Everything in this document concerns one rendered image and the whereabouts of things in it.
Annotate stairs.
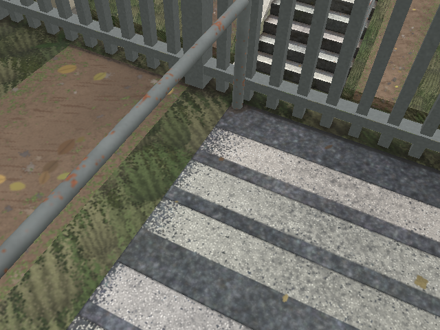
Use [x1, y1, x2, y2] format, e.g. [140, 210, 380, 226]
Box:
[256, 0, 378, 97]

